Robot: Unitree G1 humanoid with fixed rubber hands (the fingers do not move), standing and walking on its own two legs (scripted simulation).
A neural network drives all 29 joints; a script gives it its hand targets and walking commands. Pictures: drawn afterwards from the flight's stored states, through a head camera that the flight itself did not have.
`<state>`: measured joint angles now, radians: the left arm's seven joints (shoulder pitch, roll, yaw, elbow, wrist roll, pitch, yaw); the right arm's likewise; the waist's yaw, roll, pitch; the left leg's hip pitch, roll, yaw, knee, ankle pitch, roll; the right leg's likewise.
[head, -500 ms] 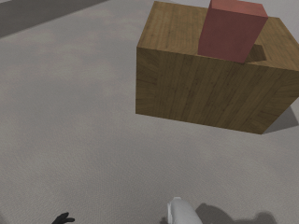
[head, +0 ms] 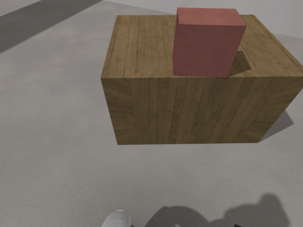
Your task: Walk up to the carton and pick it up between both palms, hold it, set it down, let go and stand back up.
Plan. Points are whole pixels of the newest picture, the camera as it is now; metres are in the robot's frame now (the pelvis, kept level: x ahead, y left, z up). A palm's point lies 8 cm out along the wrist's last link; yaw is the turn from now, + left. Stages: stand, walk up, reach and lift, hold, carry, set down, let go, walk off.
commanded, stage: walk up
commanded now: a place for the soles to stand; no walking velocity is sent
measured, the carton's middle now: (202, 43) +0.92 -0.17 +0.01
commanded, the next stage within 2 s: none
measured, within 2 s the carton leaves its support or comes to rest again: neither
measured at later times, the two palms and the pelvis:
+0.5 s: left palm (118, 146) +0.39 +0.17 -0.13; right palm out of the picture +0.09 -0.25 -0.13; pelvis +0.23 -0.03 -0.02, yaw -7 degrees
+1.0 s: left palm (121, 130) +0.48 +0.18 -0.15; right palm (253, 152) +0.40 -0.32 -0.11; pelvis +0.41 -0.07 -0.01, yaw -5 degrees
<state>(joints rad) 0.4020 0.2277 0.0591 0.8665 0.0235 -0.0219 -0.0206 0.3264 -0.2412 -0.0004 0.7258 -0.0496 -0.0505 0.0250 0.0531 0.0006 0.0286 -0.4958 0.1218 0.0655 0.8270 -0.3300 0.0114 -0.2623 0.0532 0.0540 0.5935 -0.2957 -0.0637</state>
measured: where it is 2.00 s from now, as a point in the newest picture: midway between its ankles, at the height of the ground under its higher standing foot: (184, 191)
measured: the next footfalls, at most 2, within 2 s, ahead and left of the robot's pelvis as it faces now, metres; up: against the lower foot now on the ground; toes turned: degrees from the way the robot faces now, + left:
left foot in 0.08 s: +0.17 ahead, +0.15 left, +0.00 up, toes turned +5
right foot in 0.48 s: +0.37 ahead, -0.17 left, +0.00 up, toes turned -14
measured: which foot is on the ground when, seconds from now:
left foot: up 0.00-0.06, down 0.08-0.50, up 0.52-0.82, down 0.84-1.00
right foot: down 0.00-0.08, up 0.10-0.46, down 0.48-0.84, up 0.86-1.00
